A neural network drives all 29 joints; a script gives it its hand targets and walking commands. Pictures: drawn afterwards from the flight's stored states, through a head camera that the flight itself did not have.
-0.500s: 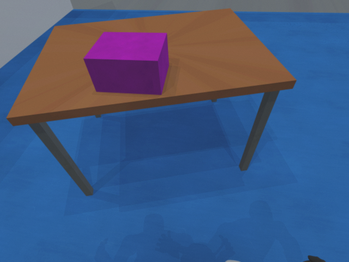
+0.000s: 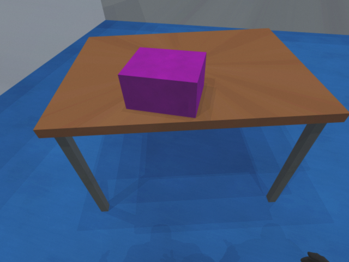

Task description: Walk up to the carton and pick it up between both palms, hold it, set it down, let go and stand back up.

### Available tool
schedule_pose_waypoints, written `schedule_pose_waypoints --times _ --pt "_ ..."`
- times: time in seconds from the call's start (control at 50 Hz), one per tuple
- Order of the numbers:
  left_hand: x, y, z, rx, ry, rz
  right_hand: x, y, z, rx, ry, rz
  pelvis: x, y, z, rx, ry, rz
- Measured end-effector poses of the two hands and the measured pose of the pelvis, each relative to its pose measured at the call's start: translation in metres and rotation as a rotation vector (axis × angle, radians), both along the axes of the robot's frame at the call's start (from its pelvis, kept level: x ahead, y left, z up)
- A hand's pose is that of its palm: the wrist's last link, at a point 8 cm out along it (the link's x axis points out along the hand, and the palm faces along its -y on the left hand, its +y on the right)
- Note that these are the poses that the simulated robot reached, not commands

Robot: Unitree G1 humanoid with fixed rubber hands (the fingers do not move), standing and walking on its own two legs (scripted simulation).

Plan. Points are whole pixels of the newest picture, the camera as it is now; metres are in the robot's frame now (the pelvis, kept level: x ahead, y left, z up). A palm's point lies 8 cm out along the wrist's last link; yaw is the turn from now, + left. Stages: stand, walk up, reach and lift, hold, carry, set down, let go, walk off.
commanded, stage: walk up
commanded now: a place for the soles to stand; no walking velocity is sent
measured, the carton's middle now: (166, 80) +0.73 +0.03 +0.05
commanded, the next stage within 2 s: none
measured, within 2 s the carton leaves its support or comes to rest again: neither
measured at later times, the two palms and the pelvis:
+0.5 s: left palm out of the picture +0.13 +0.38 -0.05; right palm (288, 230) +0.23 -0.26 -0.08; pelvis +0.09 +0.04 +0.00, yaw +5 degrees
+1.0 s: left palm (9, 253) +0.20 +0.40 -0.06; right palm (276, 220) +0.26 -0.24 -0.07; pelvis +0.13 +0.07 +0.00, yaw +3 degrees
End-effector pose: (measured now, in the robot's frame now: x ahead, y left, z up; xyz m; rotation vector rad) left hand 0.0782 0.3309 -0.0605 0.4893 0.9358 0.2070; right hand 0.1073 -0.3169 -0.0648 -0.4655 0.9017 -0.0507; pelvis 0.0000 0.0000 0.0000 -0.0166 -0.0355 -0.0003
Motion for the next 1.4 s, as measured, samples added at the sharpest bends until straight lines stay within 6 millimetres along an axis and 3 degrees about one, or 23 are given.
schedule_pose_waypoints --times 0.1,0.24,0.3,0.38,0.5,0.56,0.64,0.72,0.88,0.96,1.08,1.4 --pt "0.033 0.006 0.011 -0.002 -0.016 -0.019 -0.004 0.005 0.004 -0.009 0.073 -0.019 0.018 0.007 0.01 0.004 0.011 -0.003" --pt "0.051 0.006 0.018 0.029 0.005 -0.013 0.017 0.006 -0.012 0.019 0.121 -0.008 0.043 0.005 0.009 0.027 0.025 0.01" --pt "0.044 0.012 0.02 0.047 0.003 0.024 0.039 0.015 -0.021 0.039 0.123 0.018 0.053 0.005 0.006 -0.001 0.019 0.043" --pt "0.03 0.024 0.021 0.059 0.05 0.065 0.082 0.029 -0.017 0.046 0.053 0.043 0.069 0.015 0.006 -0.009 0.01 0.057" --pt "0.047 0.054 0.008 0.038 0.035 0.09 0.123 0.058 -0.011 0.023 0.004 0.076 0.092 0.044 -0.001 -0.029 0.006 0.08" --pt "0.065 0.064 -0.006 0.017 0.048 0.078 0.122 0.067 -0.012 0.001 -0.006 0.05 0.101 0.059 -0.007 0.002 -0.006 0.059" --pt "0.093 0.072 -0.002 0.004 0.027 0.063 0.112 0.071 -0.006 -0.028 0.046 0.029 0.109 0.068 0.0 0.0 0.005 0.055" --pt "0.108 0.071 -0.002 -0.003 0.039 0.044 0.111 0.07 -0.002 -0.049 0.067 0.01 0.114 0.07 0.004 0.009 0.013 0.041" --pt "0.111 0.066 -0.001 0.012 0.047 0.059 0.127 0.069 -0.014 -0.03 0.073 0.017 0.122 0.063 0.001 0.006 0.027 0.06" --pt "0.118 0.071 0.0 0.012 0.045 0.06 0.145 0.077 -0.01 -0.022 0.014 0.02 0.126 0.067 0.0 0.004 0.03 0.054" --pt "0.139 0.069 0.004 0.008 -0.006 0.05 0.152 0.075 -0.004 -0.026 -0.018 0.023 0.13 0.066 0.002 0.007 0.034 0.055" --pt "0.15 0.063 0.008 -0.003 -0.052 0.043 0.17 0.073 0.004 -0.026 -0.071 0.033 0.134 0.061 0.002 0.009 0.038 0.06"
